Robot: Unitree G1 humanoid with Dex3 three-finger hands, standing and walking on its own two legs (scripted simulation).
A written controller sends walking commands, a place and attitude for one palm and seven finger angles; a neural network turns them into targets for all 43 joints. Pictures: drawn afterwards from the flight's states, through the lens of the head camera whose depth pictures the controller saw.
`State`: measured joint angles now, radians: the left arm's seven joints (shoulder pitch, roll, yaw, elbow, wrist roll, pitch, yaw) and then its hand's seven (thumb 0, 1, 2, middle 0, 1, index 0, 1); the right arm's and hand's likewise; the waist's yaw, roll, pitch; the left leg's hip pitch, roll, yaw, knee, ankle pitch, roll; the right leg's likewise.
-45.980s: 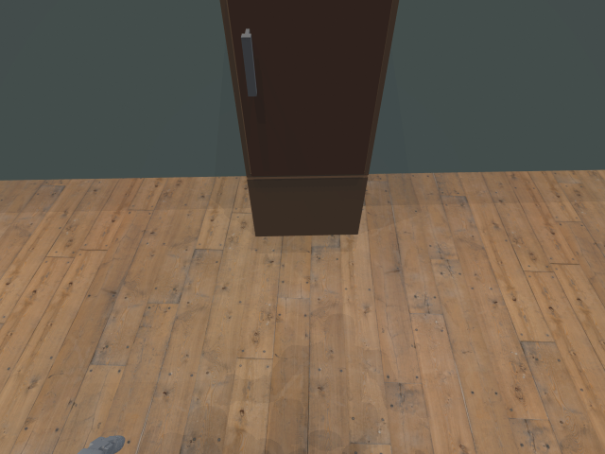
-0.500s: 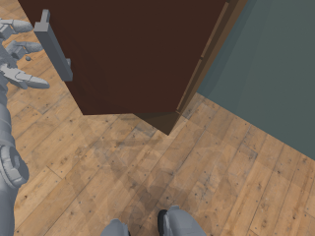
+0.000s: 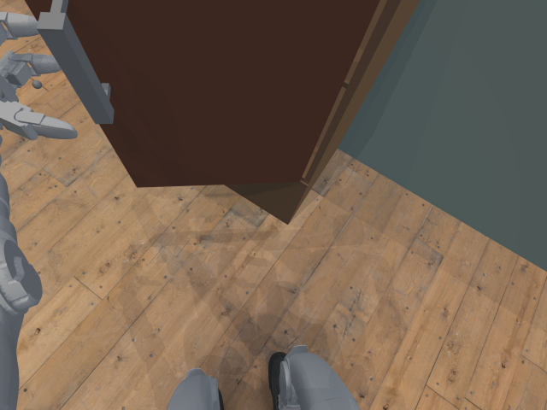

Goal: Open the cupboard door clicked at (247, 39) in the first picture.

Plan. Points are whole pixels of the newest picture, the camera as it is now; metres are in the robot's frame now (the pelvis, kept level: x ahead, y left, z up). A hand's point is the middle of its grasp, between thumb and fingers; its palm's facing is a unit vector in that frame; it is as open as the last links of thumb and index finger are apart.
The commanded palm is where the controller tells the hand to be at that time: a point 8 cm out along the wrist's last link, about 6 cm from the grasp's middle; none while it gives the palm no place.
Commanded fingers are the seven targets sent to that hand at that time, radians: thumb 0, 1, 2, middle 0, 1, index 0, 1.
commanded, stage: slide the fingers in behind the handle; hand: left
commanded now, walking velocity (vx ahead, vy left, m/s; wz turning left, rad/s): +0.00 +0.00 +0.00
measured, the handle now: (84, 64) +0.56 +0.19 +0.08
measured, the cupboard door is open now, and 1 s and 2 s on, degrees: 37 37 37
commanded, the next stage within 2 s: close the thumb around the handle in 1.46 s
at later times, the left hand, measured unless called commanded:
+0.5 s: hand (44, 88) +0.52 +0.23 +0.08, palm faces +0.02 -1.00 -0.02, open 14.4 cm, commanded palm +0.51 +0.24 +0.08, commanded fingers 0.00 -0.50 0.30 -0.30 -1.20 -0.30 -1.20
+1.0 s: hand (61, 93) +0.51 +0.21 +0.08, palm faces +0.08 -1.00 -0.01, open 15.4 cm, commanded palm +0.50 +0.20 +0.08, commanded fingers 0.00 -0.50 0.30 -0.30 -1.20 -0.30 -1.20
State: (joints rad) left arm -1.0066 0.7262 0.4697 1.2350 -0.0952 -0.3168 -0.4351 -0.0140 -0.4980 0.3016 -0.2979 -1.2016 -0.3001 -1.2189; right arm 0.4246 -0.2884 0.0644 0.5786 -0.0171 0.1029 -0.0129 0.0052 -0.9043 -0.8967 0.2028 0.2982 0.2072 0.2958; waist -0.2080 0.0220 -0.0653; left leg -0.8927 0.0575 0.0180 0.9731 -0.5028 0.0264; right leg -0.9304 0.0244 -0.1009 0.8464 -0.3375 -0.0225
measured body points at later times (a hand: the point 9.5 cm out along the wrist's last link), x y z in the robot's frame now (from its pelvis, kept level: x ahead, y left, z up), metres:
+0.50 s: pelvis +0.00 +0.00 +0.00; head +0.15 +0.03 +0.42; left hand +0.52 +0.29 +0.09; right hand -0.01 -0.26 -0.10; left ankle -0.04 +0.09 -0.68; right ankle +0.03 -0.11 -0.68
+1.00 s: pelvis +0.01 +0.00 +0.00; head +0.15 +0.03 +0.43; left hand +0.50 +0.27 +0.09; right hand +0.02 -0.26 -0.11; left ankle -0.04 +0.10 -0.68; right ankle +0.03 -0.12 -0.68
